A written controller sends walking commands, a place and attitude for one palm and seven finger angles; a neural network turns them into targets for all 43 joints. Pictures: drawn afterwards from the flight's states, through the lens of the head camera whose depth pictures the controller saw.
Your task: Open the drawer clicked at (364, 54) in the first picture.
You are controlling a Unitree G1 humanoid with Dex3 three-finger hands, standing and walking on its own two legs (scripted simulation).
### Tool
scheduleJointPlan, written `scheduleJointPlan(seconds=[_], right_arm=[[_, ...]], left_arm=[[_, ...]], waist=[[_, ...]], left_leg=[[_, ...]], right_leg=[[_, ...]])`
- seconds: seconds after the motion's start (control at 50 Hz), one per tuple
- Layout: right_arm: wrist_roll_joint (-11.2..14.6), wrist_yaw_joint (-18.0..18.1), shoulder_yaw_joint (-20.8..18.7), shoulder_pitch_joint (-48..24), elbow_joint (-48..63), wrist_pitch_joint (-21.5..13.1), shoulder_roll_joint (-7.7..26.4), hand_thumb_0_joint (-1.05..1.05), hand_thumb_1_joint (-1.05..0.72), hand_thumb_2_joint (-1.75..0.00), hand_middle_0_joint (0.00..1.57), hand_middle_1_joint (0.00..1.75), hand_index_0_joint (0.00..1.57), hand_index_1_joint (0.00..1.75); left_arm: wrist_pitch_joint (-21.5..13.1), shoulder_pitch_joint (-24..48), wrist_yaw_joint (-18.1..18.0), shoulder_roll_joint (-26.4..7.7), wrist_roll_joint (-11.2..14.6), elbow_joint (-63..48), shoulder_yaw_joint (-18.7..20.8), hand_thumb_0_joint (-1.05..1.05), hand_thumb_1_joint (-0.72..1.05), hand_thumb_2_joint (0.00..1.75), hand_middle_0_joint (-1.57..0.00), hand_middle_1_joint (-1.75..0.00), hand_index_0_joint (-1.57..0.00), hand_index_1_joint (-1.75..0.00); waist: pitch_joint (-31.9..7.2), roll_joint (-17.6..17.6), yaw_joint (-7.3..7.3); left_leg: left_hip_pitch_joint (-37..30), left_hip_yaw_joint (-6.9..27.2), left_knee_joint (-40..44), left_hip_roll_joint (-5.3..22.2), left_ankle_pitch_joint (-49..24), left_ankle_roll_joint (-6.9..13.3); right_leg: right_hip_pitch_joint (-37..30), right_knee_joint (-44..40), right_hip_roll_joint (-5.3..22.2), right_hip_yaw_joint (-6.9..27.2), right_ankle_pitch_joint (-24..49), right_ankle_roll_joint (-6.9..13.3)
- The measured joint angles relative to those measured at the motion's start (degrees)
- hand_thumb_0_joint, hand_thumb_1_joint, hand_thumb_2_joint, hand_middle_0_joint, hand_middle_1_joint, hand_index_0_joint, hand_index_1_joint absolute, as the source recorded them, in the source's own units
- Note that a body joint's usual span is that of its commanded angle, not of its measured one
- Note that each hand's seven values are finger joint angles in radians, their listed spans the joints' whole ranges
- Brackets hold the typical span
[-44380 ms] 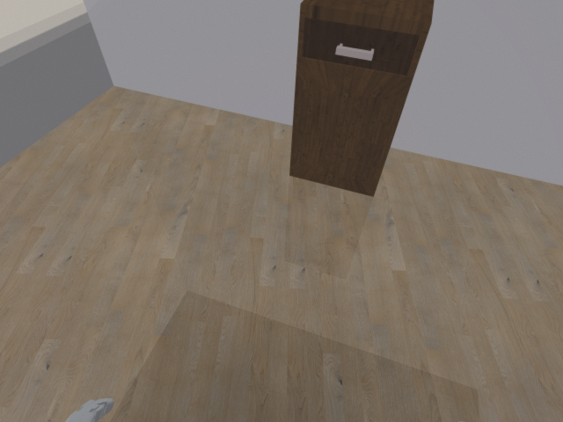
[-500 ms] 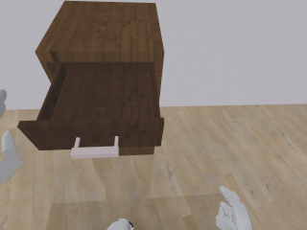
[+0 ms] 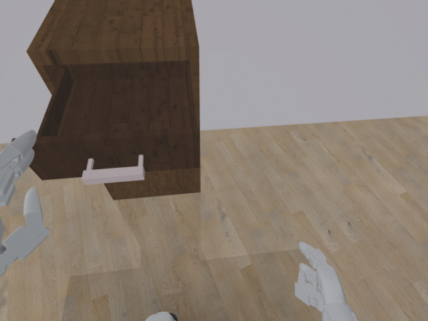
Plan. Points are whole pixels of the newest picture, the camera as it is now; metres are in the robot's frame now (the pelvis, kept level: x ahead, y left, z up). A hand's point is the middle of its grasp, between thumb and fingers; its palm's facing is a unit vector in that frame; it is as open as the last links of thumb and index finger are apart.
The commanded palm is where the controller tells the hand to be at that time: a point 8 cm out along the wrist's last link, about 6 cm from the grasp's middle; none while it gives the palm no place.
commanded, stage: stop stepping back and stand still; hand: left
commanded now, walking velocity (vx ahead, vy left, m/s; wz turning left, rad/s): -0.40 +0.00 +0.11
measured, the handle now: (115, 167) +0.43 +0.26 -0.04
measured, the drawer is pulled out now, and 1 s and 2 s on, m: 0.29 0.29 0.29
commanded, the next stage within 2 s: let the arm hang, fingers relaxed in 1.82 s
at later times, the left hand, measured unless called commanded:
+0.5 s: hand out of the picture +0.05 +0.16 +0.18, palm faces +0.36 -0.80 -0.48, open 7.4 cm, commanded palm -0.03 +0.23 +0.19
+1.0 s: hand out of the picture +0.03 +0.09 +0.18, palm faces +0.33 -0.82 -0.47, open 7.4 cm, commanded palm -0.04 +0.16 +0.19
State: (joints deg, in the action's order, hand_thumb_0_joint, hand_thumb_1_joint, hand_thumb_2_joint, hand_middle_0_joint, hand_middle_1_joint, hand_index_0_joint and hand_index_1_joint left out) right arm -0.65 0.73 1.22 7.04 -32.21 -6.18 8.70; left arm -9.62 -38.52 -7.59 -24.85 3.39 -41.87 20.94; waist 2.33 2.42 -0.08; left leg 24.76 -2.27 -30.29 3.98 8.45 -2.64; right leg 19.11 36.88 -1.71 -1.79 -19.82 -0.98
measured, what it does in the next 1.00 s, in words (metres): walks backwards: left foot, then right foot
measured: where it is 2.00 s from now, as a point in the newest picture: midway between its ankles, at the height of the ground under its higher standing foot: outside the picture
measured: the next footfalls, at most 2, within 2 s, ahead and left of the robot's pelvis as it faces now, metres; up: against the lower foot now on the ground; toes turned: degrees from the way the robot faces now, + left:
left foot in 0.48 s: -0.15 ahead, +0.09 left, +0.00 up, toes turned +9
right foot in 0.66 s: -0.07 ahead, -0.11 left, +0.00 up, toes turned +1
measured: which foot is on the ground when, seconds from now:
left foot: down 0.00-0.06, up 0.08-0.46, down 0.48-0.66, up 0.68-0.94, down 0.96-1.00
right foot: down 0.00-0.50, up 0.52-0.64, down 0.66-1.00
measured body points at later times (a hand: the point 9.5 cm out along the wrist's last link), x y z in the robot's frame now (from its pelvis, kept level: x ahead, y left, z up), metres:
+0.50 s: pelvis -0.13 -0.06 +0.01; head -0.12 -0.07 +0.46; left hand +0.02 +0.21 +0.21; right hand +0.03 -0.33 -0.07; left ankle -0.19 +0.08 -0.73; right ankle -0.02 -0.08 -0.72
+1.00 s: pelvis -0.16 -0.13 +0.01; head -0.14 -0.13 +0.46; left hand +0.00 +0.13 +0.21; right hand +0.02 -0.37 -0.07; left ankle -0.14 -0.02 -0.73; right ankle -0.11 -0.12 -0.72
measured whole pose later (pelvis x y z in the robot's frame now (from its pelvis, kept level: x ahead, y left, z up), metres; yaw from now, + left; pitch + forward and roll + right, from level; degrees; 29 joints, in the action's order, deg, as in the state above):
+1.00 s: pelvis -0.16 -0.13 +0.01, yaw +3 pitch +0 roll +2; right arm -0.2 1.7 -1.2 12.6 -33.0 -5.7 13.0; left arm -14.0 -36.9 -8.9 -22.6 0.8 -35.7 17.5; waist 1.4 2.5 -1.3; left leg 14.2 -5.1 -24.6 -1.7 15.7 4.5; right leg 16.3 25.6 -6.5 -7.8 -15.2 1.4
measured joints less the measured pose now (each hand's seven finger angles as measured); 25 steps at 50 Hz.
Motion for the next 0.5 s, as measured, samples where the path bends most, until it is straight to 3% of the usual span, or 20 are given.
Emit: scheduleJointPlan(seconds=[0.04,0.06,0.1,0.16,0.22,0.32,0.42,0.48,0.5], right_arm=[[0.1,-0.1,0.2,-0.5,-0.6,0.2,0.7,0.01,-0.9,-0.9,0.2,0.3,0.2,0.3],[0.3,-0.1,0.1,-0.6,-0.8,0.5,1.1,0.01,-0.9,-0.9,0.2,0.3,0.2,0.3],[1.3,-0.3,-0.4,0.1,-1.5,1.8,1.3,0.01,-0.9,-0.9,0.2,0.3,0.2,0.3],[1.7,0.4,-1.3,2.1,-2.8,3.9,1.8,0.01,-0.9,-0.9,0.2,0.3,0.2,0.3],[1.4,1.6,-1.7,4.9,-3.1,5.1,2.8,0.01,-0.9,-0.9,0.2,0.3,0.2,0.3],[0.8,2.7,-2.8,8.3,-4.2,4.1,5.9,0.02,-0.91,-0.9,0.2,0.3,0.2,0.3],[0.7,1.7,-3.5,8.8,-3.3,2.8,7.0,0.02,-0.91,-0.9,0.2,0.3,0.2,0.3],[0.8,1.0,-3.9,8.5,-0.9,1.6,7.5,0.02,-0.91,-0.9,0.2,0.3,0.2,0.3],[0.7,0.8,-4.1,8.2,-0.6,1.2,7.0,0.02,-0.91,-0.9,0.2,0.3,0.2,0.3]], left_arm=[[-0.9,1.2,0.4,0.3,-0.1,0.1,0.0,0.02,0.89,0.9,-0.21,-0.31,-0.21,-0.3],[-1.3,1.7,0.5,0.4,-0.3,0.5,0.1,0.01,0.89,0.9,-0.21,-0.31,-0.22,-0.3],[-1.7,1.6,0.4,0.5,-0.4,1.8,-0.1,0.01,0.89,0.9,-0.21,-0.31,-0.22,-0.3],[-1.3,-0.6,-0.2,2.1,-0.3,5.8,-0.2,0.01,0.89,0.9,-0.21,-0.31,-0.22,-0.3],[-0.6,-2.4,-1.1,3.2,-0.3,10.8,-0.3,0.01,0.89,0.9,-0.21,-0.31,-0.22,-0.3],[-0.8,0.7,-2.0,5.0,-1.4,16.1,-3.0,0.01,0.89,0.9,-0.21,-0.31,-0.22,-0.3],[-1.8,1.7,-2.1,4.8,-2.3,12.6,-3.9,0.01,0.89,0.9,-0.21,-0.31,-0.22,-0.3],[-3.0,1.1,-1.9,3.2,-2.1,8.9,-3.3,0.01,0.89,0.9,-0.21,-0.31,-0.22,-0.3],[-3.4,1.1,-1.8,2.3,-2.0,8.3,-2.9,0.01,0.89,0.9,-0.21,-0.31,-0.22,-0.3]], waist=[[1.1,-2.8,0.26],[1.7,-4.1,-0.04],[1.5,-3.9,-0.2],[-1.1,-2.2,-0.48],[-4.4,-1.3,-1.59],[-6.6,-0.7,-1.75],[-5.5,1.6,-1.76],[-4.3,0.0,-2.67],[-3.6,0.1,-2.79]], left_leg=[[1.6,1.7,-1.3,2.1,-0.7,-0.7],[2.2,2.7,-1.9,2.9,-0.3,0.0],[4.6,4.5,-9.9,0.7,8.1,0.8],[6.1,4.6,-24.7,-3.9,11.8,1.0],[2.7,3.0,-27.3,-5.5,11.5,1.0],[-6.9,0.8,-16.1,-5.5,14.7,3.0],[-15.3,-2.3,1.2,-5.7,16.3,5.7],[-18.4,-1.6,10.1,-4.1,15.7,7.2],[-18.0,-1.2,10.3,-3.9,12.0,6.1]], right_leg=[[-0.6,-2.5,-2.3,-1.8,-0.2,3.0],[-0.8,-3.4,-3.2,-2.8,1.6,4.7],[-0.2,-3.8,-2.8,-3.3,3.8,6.9],[0.3,-5.7,-0.9,-1.8,5.8,7.1],[0.2,-8.5,0.3,-1.1,8.1,7.1],[-0.7,-14.2,1.3,-2.1,12.0,6.1],[0.6,-17.2,1.7,-3.2,15.9,6.8],[3.3,-14.2,-0.3,-4.7,13.4,5.9],[4.3,-11.8,-0.5,-4.4,10.7,4.8]])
